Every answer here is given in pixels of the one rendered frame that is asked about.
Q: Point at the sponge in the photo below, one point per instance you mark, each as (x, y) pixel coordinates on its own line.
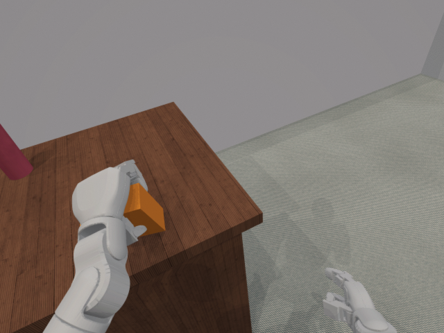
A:
(142, 209)

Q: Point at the robot right forearm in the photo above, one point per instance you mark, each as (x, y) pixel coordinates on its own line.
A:
(367, 320)

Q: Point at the left robot hand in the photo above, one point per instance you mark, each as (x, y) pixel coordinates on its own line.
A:
(106, 193)

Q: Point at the robot left forearm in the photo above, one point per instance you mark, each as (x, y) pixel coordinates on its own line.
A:
(101, 283)

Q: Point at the right robot hand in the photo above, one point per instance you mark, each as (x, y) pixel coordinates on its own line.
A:
(355, 297)

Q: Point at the table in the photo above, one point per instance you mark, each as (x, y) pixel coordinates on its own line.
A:
(190, 278)

